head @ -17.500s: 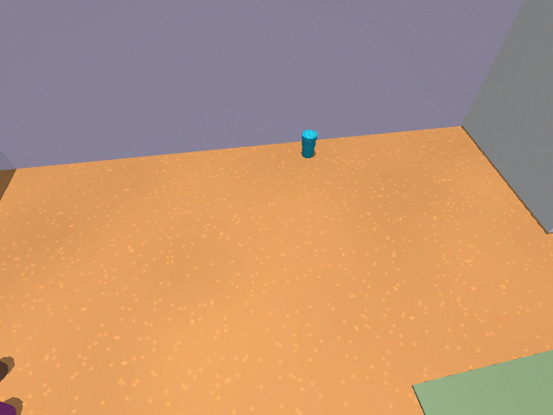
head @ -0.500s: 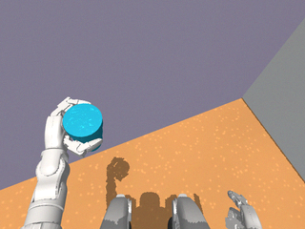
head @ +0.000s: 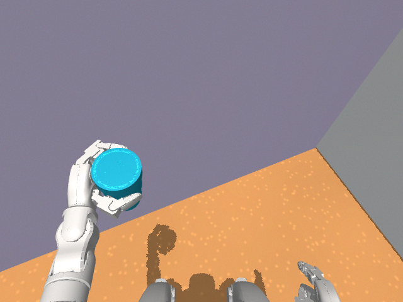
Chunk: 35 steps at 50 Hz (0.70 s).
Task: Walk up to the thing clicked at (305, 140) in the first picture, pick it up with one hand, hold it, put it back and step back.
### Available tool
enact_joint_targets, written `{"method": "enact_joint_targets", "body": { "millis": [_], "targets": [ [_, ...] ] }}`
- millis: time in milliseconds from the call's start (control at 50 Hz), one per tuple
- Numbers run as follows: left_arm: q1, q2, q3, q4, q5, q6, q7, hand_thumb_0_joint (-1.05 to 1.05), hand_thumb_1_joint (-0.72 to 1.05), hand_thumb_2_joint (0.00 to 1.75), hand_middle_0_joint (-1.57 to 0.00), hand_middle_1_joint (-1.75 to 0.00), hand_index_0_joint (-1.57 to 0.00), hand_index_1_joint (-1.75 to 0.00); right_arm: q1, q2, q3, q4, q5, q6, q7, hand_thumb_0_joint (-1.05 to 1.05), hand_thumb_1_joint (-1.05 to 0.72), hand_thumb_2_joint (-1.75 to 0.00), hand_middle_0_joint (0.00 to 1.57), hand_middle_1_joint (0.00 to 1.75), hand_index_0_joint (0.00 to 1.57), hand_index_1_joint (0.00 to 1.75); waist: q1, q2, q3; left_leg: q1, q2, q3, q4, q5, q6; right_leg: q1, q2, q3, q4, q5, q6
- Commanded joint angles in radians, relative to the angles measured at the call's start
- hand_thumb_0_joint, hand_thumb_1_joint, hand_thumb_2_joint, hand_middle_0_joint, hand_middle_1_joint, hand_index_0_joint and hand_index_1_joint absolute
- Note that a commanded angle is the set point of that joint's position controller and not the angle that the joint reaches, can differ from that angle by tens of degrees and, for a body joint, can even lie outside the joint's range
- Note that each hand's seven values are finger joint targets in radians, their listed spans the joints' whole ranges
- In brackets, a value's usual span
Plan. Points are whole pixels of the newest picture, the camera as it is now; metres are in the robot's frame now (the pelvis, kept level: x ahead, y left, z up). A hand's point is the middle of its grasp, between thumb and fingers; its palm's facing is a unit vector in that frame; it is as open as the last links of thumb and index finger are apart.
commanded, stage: lift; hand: left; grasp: from the side
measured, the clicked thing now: (122, 184) +0.34 +0.17 +0.02
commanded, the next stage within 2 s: hold in 0.28 s
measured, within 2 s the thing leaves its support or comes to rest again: neither
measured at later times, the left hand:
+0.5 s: hand (119, 172) +0.34 +0.16 +0.07, palm faces +0.08 -1.00 -0.02, open 11.1 cm
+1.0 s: hand (116, 171) +0.33 +0.16 +0.08, palm faces +0.09 -1.00 -0.01, open 11.1 cm
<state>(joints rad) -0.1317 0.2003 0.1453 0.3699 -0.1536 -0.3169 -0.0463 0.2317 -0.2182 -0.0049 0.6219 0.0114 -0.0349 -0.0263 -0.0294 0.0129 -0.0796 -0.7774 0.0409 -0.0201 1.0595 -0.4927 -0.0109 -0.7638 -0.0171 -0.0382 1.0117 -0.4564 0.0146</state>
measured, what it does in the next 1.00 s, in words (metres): stands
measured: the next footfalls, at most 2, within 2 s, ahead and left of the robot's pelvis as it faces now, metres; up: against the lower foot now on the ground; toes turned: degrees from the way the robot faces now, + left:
none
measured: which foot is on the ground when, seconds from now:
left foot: down 0.00-1.00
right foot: down 0.00-1.00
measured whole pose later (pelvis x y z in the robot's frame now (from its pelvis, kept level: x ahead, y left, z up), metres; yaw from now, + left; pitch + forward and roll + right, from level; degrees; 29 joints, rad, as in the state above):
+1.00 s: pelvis +0.01 -0.01 +0.03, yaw +0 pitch +6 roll -1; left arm -0.10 0.18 0.14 0.39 -0.17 -0.33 -0.07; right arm 0.23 -0.22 0.00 0.64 0.01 -0.02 -0.02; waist -0.02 0.02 -0.04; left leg -0.55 0.04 -0.01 0.87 -0.43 -0.02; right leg -0.54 -0.01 -0.03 0.84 -0.40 0.01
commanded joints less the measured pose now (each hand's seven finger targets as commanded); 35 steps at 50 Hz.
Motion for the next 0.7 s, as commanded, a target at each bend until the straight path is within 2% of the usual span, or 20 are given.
{"method": "enact_joint_targets", "body": {
  "millis": [0, 60, 80, 140, 180, 240, 280, 300, 320, 340, 360, 380, 400, 420, 440, 460, 520, 540, 620, 680],
  "targets": [
    [-0.257, 0.129, 0.048, -0.247, -0.018, -0.088, 0.003, 0.00, -0.02, 1.22, -1.26, -1.42, -1.28, -1.42, -0.014, -0.136, -0.056, -0.116, 0.002, -0.040, -0.004, 0.00, -0.92, -0.90, 0.20, 0.30, 0.20, 0.30, -0.005, 0.029, -0.275, 0.177, -0.028, -0.001, -0.201, 0.193, 0.014, 0.182, 0.028, -0.005, -0.163, 0.211, -0.026],
    [-0.246, 0.116, 0.037, -0.233, -0.014, -0.089, 0.003, 0.00, -0.02, 1.23, -1.26, -1.42, -1.27, -1.42, -0.007, -0.142, -0.060, -0.116, 0.002, -0.040, -0.006, 0.00, -0.93, -0.90, 0.20, 0.30, 0.20, 0.30, -0.007, 0.027, -0.305, 0.222, -0.024, -0.002, -0.209, 0.230, 0.011, 0.199, 0.029, -0.007, -0.166, 0.242, -0.028],
    [-0.235, 0.109, 0.030, -0.224, -0.015, -0.089, 0.002, 0.00, -0.02, 1.23, -1.26, -1.42, -1.28, -1.42, -0.015, -0.140, -0.057, -0.117, 0.003, -0.041, -0.006, 0.00, -0.92, -0.90, 0.20, 0.30, 0.20, 0.30, -0.011, 0.024, -0.274, 0.223, -0.024, -0.002, -0.214, 0.228, 0.012, 0.188, 0.030, -0.009, -0.170, 0.239, -0.028],
    [-0.217, 0.110, 0.034, -0.202, -0.020, -0.086, -0.005, 0.00, -0.02, 1.25, -1.27, -1.43, -1.29, -1.44, -0.002, -0.140, -0.056, -0.104, 0.001, -0.038, -0.004, 0.00, -0.92, -0.90, 0.20, 0.30, 0.20, 0.30, -0.008, 0.019, -0.281, 0.239, -0.022, -0.007, -0.221, 0.270, 0.009, 0.210, 0.031, -0.011, -0.174, 0.272, -0.029],
    [-0.277, 0.130, 0.038, -0.262, -0.019, -0.096, -0.004, 0.00, -0.03, 1.25, -1.28, -1.44, -1.29, -1.45, -0.012, -0.139, -0.057, -0.115, 0.003, -0.037, -0.005, 0.00, -0.93, -0.90, 0.20, 0.30, 0.20, 0.30, -0.001, 0.029, -0.280, 0.242, -0.025, -0.001, -0.224, 0.264, 0.012, 0.230, 0.028, -0.006, -0.186, 0.273, -0.027],
    [-0.231, 0.127, 0.061, -0.203, -0.022, -0.093, -0.002, 0.00, -0.02, 1.25, -1.26, -1.43, -1.28, -1.43, -0.006, -0.141, -0.061, -0.106, 0.001, -0.037, -0.005, 0.00, -0.92, -0.90, 0.20, 0.30, 0.20, 0.30, -0.004, -0.017, -0.275, 0.221, -0.029, 0.009, -0.226, 0.245, 0.018, 0.259, 0.025, 0.003, -0.205, 0.271, -0.018],
    [-0.223, 0.110, 0.048, -0.212, -0.025, -0.096, -0.001, 0.00, 0.00, 1.25, -1.26, -1.42, -1.27, -1.43, -0.018, -0.136, -0.056, -0.113, 0.001, -0.035, -0.003, 0.00, -0.92, -0.90, 0.20, 0.30, 0.20, 0.30, -0.002, -0.010, -0.248, 0.218, -0.034, 0.014, -0.235, 0.228, 0.017, 0.259, 0.024, 0.004, -0.218, 0.257, -0.017],
    [-0.182, 0.104, 0.049, -0.165, -0.023, -0.088, -0.002, 0.00, 0.00, 1.25, -1.26, -1.43, -1.28, -1.44, -0.007, -0.134, -0.054, -0.102, 0.002, -0.034, -0.002, 0.00, -0.92, -0.90, 0.20, 0.30, 0.20, 0.30, -0.002, -0.020, -0.266, 0.236, -0.030, 0.015, -0.237, 0.251, 0.016, 0.272, 0.027, 0.002, -0.215, 0.275, -0.018],
    [-0.236, 0.108, 0.029, -0.234, -0.023, -0.093, -0.005, 0.00, 0.03, 1.27, -1.27, -1.44, -1.29, -1.45, -0.007, -0.142, -0.060, -0.105, 0.002, -0.034, -0.003, 0.00, -0.92, -0.90, 0.20, 0.30, 0.20, 0.30, -0.007, 0.011, -0.281, 0.252, -0.031, 0.016, -0.237, 0.281, 0.014, 0.278, 0.026, 0.004, -0.213, 0.306, -0.020],
    [-0.221, 0.123, 0.048, -0.203, -0.020, -0.091, -0.007, 0.00, 0.02, 1.26, -1.28, -1.44, -1.29, -1.45, -0.006, -0.140, -0.057, -0.101, 0.001, -0.031, -0.005, 0.00, -0.92, -0.90, 0.20, 0.30, 0.20, 0.30, -0.006, 0.000, -0.281, 0.258, -0.031, 0.018, -0.232, 0.300, 0.015, 0.286, 0.026, 0.006, -0.216, 0.329, -0.018],
    [-0.239, 0.117, 0.031, -0.236, -0.019, -0.092, -0.012, 0.00, 0.00, 1.26, -1.27, -1.44, -1.29, -1.44, -0.009, -0.146, -0.061, -0.108, 0.002, -0.032, -0.005, 0.00, -0.92, -0.90, 0.20, 0.30, 0.20, 0.30, -0.010, 0.004, -0.281, 0.270, -0.030, 0.016, -0.237, 0.315, 0.016, 0.290, 0.026, 0.004, -0.215, 0.343, -0.020],
    [-0.243, 0.125, 0.038, -0.230, -0.018, -0.089, -0.014, 0.00, 0.01, 1.18, -1.27, -1.40, -1.29, -1.40, -0.008, -0.141, -0.059, -0.106, 0.002, -0.029, -0.006, 0.00, -0.93, -0.90, 0.20, 0.30, 0.20, 0.30, -0.007, 0.015, -0.282, 0.273, -0.032, 0.018, -0.235, 0.327, 0.016, 0.291, 0.026, 0.006, -0.218, 0.354, -0.019],
    [-0.237, 0.109, 0.028, -0.213, -0.018, -0.086, -0.015, 0.00, 0.01, 1.14, -1.26, -1.38, -1.28, -1.38, -0.014, -0.139, -0.057, -0.108, 0.003, -0.029, -0.005, 0.00, -0.93, -0.90, 0.20, 0.30, 0.20, 0.30, -0.009, 0.000, -0.256, 0.268, -0.031, 0.016, -0.243, 0.308, 0.016, 0.292, 0.026, 0.003, -0.224, 0.335, -0.019],
    [-0.212, 0.118, 0.052, -0.189, -0.022, -0.086, -0.013, 0.00, -0.01, 1.15, -1.26, -1.39, -1.28, -1.38, -0.013, -0.137, -0.057, -0.099, 0.001, -0.029, -0.004, 0.00, -0.93, -0.90, 0.20, 0.30, 0.20, 0.30, -0.001, -0.008, -0.233, 0.255, -0.031, 0.016, -0.245, 0.290, 0.017, 0.284, 0.026, 0.002, -0.232, 0.316, -0.018],
    [-0.245, 0.110, 0.042, -0.228, -0.023, -0.088, -0.008, 0.00, 0.01, 1.14, -1.26, -1.39, -1.28, -1.38, -0.015, -0.138, -0.060, -0.107, 0.001, -0.031, -0.002, 0.00, -0.93, -0.90, 0.20, 0.30, 0.20, 0.30, -0.001, -0.004, -0.267, 0.262, -0.030, 0.014, -0.251, 0.295, 0.016, 0.304, 0.025, 0.003, -0.230, 0.322, -0.019],
    [-0.212, 0.127, 0.069, -0.188, -0.022, -0.085, -0.002, 0.00, -0.01, 1.14, -1.25, -1.38, -1.27, -1.38, -0.011, -0.135, -0.057, -0.100, 0.001, -0.028, -0.001, 0.00, -0.93, -0.90, 0.20, 0.30, 0.20, 0.30, 0.006, -0.010, -0.258, 0.264, -0.031, 0.019, -0.249, 0.298, 0.017, 0.304, 0.024, 0.005, -0.237, 0.327, -0.016],
    [-0.218, 0.105, 0.045, -0.202, -0.019, -0.090, 0.001, 0.00, -0.02, 1.14, -1.25, -1.38, -1.27, -1.37, -0.021, -0.133, -0.055, -0.106, -0.001, -0.023, 0.001, 0.00, -0.93, -0.90, 0.20, 0.30, 0.20, 0.30, -0.004, 0.005, -0.233, 0.271, -0.031, 0.018, -0.269, 0.271, 0.013, 0.297, 0.028, 0.001, -0.241, 0.296, -0.018],
    [-0.242, 0.118, 0.053, -0.224, -0.018, -0.093, 0.004, 0.00, 0.00, 1.15, -1.24, -1.38, -1.26, -1.37, -0.014, -0.136, -0.057, -0.102, 0.000, -0.023, -0.001, 0.00, -0.93, -0.90, 0.20, 0.30, 0.20, 0.30, 0.001, 0.008, -0.265, 0.289, -0.032, 0.021, -0.265, 0.294, 0.013, 0.314, 0.027, 0.004, -0.244, 0.319, -0.017],
    [-0.241, 0.126, 0.043, -0.223, -0.013, -0.096, -0.005, 0.00, 0.01, 1.16, -1.26, -1.39, -1.28, -1.39, -0.017, -0.138, -0.056, -0.101, 0.000, -0.022, -0.002, 0.00, -0.93, -0.91, 0.20, 0.30, 0.20, 0.30, 0.000, 0.025, -0.261, 0.319, -0.029, 0.015, -0.276, 0.338, 0.010, 0.321, 0.030, 0.000, -0.239, 0.346, -0.022],
    [-0.241, 0.114, 0.044, -0.207, -0.020, -0.091, -0.004, 0.00, 0.01, 1.16, -1.26, -1.39, -1.28, -1.39, -0.022, -0.135, -0.054, -0.107, 0.002, -0.022, -0.001, 0.00, -0.94, -0.91, 0.20, 0.30, 0.20, 0.30, 0.000, -0.003, -0.247, 0.304, -0.031, 0.015, -0.281, 0.314, 0.014, 0.334, 0.027, 0.001, -0.255, 0.336, -0.016]
  ]
}}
